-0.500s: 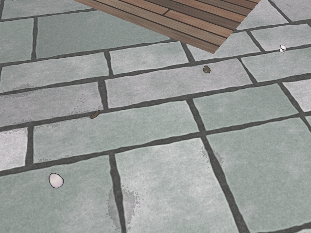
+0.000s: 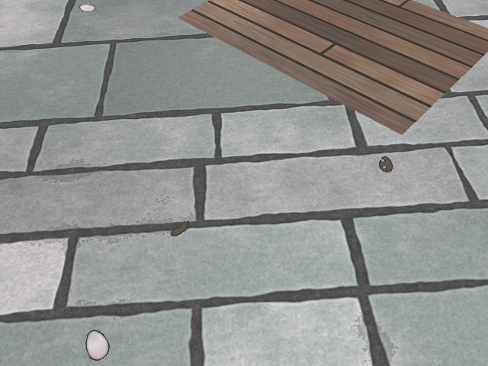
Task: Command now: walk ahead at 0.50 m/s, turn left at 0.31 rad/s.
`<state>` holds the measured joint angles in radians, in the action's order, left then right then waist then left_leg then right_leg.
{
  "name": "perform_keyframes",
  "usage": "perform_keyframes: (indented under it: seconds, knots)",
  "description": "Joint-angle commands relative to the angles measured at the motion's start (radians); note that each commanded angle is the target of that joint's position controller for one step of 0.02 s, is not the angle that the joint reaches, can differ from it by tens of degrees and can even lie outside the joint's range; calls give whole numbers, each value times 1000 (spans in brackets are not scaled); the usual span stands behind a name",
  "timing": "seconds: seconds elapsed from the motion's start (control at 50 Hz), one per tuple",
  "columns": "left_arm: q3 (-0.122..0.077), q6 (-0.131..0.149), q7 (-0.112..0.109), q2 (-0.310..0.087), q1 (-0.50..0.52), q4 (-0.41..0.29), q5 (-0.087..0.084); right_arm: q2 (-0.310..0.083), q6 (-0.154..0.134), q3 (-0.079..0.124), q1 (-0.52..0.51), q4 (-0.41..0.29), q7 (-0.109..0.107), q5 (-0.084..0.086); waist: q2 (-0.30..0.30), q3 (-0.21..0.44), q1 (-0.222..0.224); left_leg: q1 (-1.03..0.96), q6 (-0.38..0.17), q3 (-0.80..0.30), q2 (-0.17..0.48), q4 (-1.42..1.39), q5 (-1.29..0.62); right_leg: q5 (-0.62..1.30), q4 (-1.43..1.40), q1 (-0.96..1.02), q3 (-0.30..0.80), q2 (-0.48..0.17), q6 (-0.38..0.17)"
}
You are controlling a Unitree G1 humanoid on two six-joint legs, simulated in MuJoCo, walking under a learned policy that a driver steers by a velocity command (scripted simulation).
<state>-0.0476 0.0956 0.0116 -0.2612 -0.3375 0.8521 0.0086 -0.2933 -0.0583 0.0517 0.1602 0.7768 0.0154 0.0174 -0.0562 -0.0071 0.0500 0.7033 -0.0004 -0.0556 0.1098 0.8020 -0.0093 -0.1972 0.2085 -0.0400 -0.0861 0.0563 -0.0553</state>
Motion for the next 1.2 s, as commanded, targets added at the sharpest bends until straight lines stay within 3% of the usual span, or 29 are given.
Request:
perform_keyframes:
  seconds: [0.02,0.1,0.14,0.18,0.2,0.22,0.24,0.26,0.28,0.3,0.32,0.34,0.4,0.5,0.56,0.64,0.68,0.7,0.72,0.74,0.76,0.78,0.8,0.82,0.84,0.92,1.04,1.14,1.2]
  knots:
    - [-39,14,-13,-168,23,-45,-4,-27,-13,0,-92,-85,13,3,108,-55,13,-29,-12,22,-18,-126,-112,267,-106,-33,47,-269,-121]
    - [-46,-10,-19,-178,-11,-12,-16,-27,-14,-1,-170,-139,38,4,98,-80,31,28,-48,42,-33,-202,-32,350,-45,125,10,-323,-103]
    - [-52,-26,-27,-195,9,-14,-19,-42,-14,6,-164,-159,51,2,114,-62,7,-12,-77,84,-62,-216,65,557,37,173,-18,-334,-81]
    - [-61,-44,-40,-225,28,-26,-19,-85,-7,30,-59,-151,52,0,150,28,-58,-184,-115,149,-134,-205,161,895,226,183,-53,-322,-55]
    - [-59,-53,-47,-224,43,-33,-19,-128,-5,57,87,-117,46,2,133,105,-138,-387,-146,162,-177,-256,124,935,423,120,-84,-287,-27]
    - [-47,-48,-53,-201,32,-55,-7,-204,3,89,252,-84,27,3,46,208,-206,-703,-204,-16,-80,-268,96,684,714,-112,-88,-247,10]
    - [2,-16,-30,-50,-80,-99,21,-301,1,105,257,-85,20,10,-214,304,-96,-1071,-393,-568,174,-332,239,-259,1077,-585,-25,-30,75]
    - [-7,26,-11,-123,6,-101,-8,-219,-5,81,293,-102,18,7,-117,406,-166,-1140,-415,-773,220,-467,343,-383,1194,-714,185,-16,61]
    - [-19,48,0,-167,106,-137,-45,-177,-10,69,259,-99,15,-3,-71,263,-178,-1049,-363,-625,190,-489,287,-297,1184,-790,197,-68,40]
    - [-13,60,-3,-157,141,-151,-39,-159,-13,63,195,-110,14,-1,24,171,-140,-895,-331,-507,150,-495,198,-210,1103,-765,185,-112,30]
    - [-19,60,-11,-158,156,-148,-15,-133,-12,55,129,-126,13,-4,68,103,-99,-747,-311,-421,114,-512,89,-167,1015,-707,177,-141,38]
    - [-27,49,-13,-166,137,-149,-4,-112,-13,47,91,-143,10,-16,44,86,-60,-649,-306,-371,90,-534,3,-140,971,-632,183,-162,45]
    - [-25,14,-17,-133,115,-158,8,-123,-15,51,77,-150,0,-9,23,52,-26,-506,-314,-289,51,-580,-96,-100,851,-573,157,-165,90]
    - [-2,12,-9,-74,267,-190,7,-132,-11,50,146,-110,-23,-3,-5,18,-93,-442,-235,-134,-28,-583,-75,260,489,-507,117,-128,117]
    - [-2,21,4,-82,354,-214,-10,-142,-10,48,204,-79,-21,-1,-20,-4,-137,-486,-222,-168,5,-576,28,351,375,-482,116,-104,101]
    - [-13,34,20,-115,397,-243,-11,-147,2,50,243,-51,-24,-1,-29,-23,-140,-665,-210,-249,81,-492,-27,211,290,-543,128,-94,49]
    - [-22,38,21,-132,337,-234,-12,-154,11,53,228,-47,-26,-2,-54,-8,-101,-704,-190,-257,87,-429,-177,129,261,-467,104,-73,14]
    - [-37,40,17,-154,240,-207,-9,-145,14,49,207,-52,-27,-2,-47,48,-46,-696,-170,-224,46,-329,-327,151,224,-325,80,-51,-14]
    - [-52,43,12,-195,92,-180,2,-115,13,34,190,-68,-25,-10,-20,177,23,-602,-139,-178,-4,-131,-317,208,269,-75,154,-135,-72]
    - [-76,39,8,-279,-54,-161,14,-55,0,13,275,-85,-24,-11,163,338,36,-274,-65,-86,-137,219,-18,166,285,316,477,-344,-208]
    - [-72,27,16,-242,-116,-120,-12,-46,-12,4,319,-77,-23,0,354,388,39,-37,-29,-82,-208,438,573,-40,147,439,802,-458,-286]
    - [-50,21,15,-175,-73,-129,-30,-130,-19,24,236,-86,-18,15,230,240,55,72,-35,-124,-144,514,548,-212,106,342,760,-433,-241]
    - [-40,11,10,-149,-4,-143,-21,-136,-22,24,144,-109,-15,18,151,125,42,87,-38,-79,-93,503,460,-205,83,206,628,-394,-202]
    - [-31,6,12,-133,48,-146,-9,-123,-23,23,94,-122,-13,3,101,35,15,69,-36,-49,-57,432,394,-119,45,66,538,-350,-188]
    - [-23,9,13,-112,80,-150,-1,-115,-20,29,91,-121,-14,-10,107,9,-14,22,-32,-47,-25,369,346,-35,20,-14,478,-317,-177]
    - [-28,19,12,-136,87,-130,-9,-57,-5,18,116,-113,-15,-12,141,3,-54,-46,0,-9,4,230,264,186,-49,-120,327,-270,-191]
    - [-38,3,-1,-176,11,-81,-25,-20,-23,0,-81,-156,-4,-11,117,-22,12,-94,14,33,-22,-140,-44,261,-64,-98,184,-224,-148]
    - [-43,-22,-6,-192,-63,-33,-34,-37,-35,4,-195,-201,21,1,126,-53,37,-84,-19,33,-49,-265,-8,268,-9,35,212,-289,-132]
    - [-51,-37,-15,-216,-40,-25,-35,-76,-40,21,-118,-189,26,-3,146,-4,-29,-228,-63,65,-89,-318,85,496,112,87,201,-298,-99]
